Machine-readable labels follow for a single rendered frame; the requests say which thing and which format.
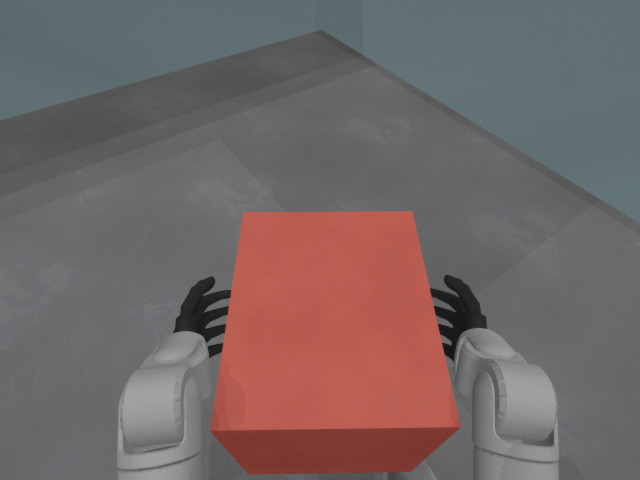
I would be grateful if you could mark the left robot hand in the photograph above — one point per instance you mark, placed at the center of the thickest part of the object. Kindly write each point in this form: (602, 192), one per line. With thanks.
(193, 319)

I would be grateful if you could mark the carton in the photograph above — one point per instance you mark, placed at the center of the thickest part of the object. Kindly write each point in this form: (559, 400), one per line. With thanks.
(332, 360)

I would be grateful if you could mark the robot left forearm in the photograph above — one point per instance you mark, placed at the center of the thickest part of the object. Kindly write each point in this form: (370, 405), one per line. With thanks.
(159, 434)

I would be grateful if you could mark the right robot hand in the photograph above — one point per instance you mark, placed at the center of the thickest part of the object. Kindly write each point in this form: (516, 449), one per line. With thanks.
(467, 316)

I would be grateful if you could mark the robot right forearm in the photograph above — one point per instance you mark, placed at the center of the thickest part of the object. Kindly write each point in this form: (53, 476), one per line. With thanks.
(514, 418)

